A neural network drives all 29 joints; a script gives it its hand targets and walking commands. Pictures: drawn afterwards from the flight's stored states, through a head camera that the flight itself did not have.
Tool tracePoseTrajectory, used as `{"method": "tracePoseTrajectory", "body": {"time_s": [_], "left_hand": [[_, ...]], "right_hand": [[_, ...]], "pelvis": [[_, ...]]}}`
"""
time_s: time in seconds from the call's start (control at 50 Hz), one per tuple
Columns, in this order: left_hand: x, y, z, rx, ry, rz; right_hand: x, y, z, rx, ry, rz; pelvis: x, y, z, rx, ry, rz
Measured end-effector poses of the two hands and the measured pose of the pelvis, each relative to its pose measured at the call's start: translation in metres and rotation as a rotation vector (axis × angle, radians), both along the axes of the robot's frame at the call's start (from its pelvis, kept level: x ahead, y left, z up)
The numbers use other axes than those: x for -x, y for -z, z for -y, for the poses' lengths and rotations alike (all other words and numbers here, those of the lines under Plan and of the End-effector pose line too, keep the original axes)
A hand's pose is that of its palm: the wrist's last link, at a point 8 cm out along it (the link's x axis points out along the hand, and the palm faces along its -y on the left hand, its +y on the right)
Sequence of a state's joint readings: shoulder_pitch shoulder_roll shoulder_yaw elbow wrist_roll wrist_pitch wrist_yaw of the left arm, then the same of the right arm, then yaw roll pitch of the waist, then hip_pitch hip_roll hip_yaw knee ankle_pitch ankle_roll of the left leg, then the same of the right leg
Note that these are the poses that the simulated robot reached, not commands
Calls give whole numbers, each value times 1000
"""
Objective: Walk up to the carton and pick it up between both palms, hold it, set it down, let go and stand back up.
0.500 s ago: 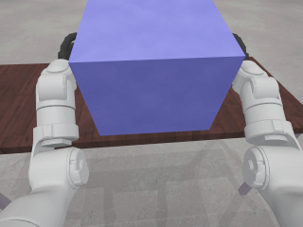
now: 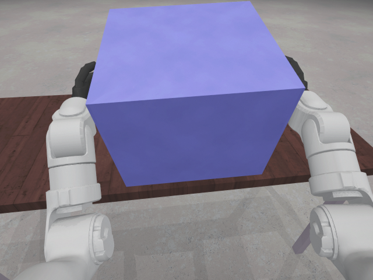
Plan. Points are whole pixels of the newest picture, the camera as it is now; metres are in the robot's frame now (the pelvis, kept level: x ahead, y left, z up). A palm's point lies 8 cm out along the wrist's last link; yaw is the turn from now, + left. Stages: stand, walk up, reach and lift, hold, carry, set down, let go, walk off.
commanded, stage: reach and lift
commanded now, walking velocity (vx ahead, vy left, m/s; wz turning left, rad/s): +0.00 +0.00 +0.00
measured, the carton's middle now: (187, 94) +0.44 -0.01 +0.23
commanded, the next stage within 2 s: hold in 0.62 s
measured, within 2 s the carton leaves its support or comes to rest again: neither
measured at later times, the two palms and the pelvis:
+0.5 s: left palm (83, 96) +0.37 +0.19 +0.27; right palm (299, 86) +0.36 -0.21 +0.28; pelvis +0.00 +0.00 +0.00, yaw -1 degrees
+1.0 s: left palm (64, 87) +0.35 +0.21 +0.29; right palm (295, 67) +0.36 -0.19 +0.32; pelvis +0.00 +0.00 +0.00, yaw -1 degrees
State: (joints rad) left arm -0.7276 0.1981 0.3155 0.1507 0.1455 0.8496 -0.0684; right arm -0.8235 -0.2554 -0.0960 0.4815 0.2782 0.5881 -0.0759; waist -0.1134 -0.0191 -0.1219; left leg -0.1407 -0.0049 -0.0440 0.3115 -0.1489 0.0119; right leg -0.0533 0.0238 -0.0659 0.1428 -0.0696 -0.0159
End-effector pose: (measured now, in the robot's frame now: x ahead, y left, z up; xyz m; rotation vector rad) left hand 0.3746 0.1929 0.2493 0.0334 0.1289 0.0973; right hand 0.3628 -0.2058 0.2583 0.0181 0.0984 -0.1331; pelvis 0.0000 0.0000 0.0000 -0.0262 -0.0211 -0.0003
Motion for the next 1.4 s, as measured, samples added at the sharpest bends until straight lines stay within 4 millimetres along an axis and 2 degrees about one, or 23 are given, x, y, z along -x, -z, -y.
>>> {"method": "tracePoseTrajectory", "body": {"time_s": [0.26, 0.72, 0.9, 1.04, 1.16, 1.4], "left_hand": [[4, -5, -1, 12, -8, 17], [5, -26, 5, 24, -8, 7], [19, -40, -8, 42, -31, 29], [19, -43, -17, 22, -36, 9], [14, -43, -15, 0, -21, 9], [12, -38, -6, 7, -14, 14]], "right_hand": [[0, -11, -1, 9, -7, 12], [1, -34, 4, -2, -3, -4], [5, -53, -9, 7, -27, 13], [0, -61, -17, -14, -36, -9], [-2, -62, -15, -19, -27, -12], [1, -50, -7, -15, -15, -21]], "pelvis": [[-9, -1, -4, -1, 15, 15], [2, 0, 0, -1, 25, -6], [-1, 0, 4, -2, 23, 7], [1, 0, 4, -1, 10, 2], [0, 0, 2, -1, 13, -9], [-5, 0, 3, -1, 24, 3]]}}
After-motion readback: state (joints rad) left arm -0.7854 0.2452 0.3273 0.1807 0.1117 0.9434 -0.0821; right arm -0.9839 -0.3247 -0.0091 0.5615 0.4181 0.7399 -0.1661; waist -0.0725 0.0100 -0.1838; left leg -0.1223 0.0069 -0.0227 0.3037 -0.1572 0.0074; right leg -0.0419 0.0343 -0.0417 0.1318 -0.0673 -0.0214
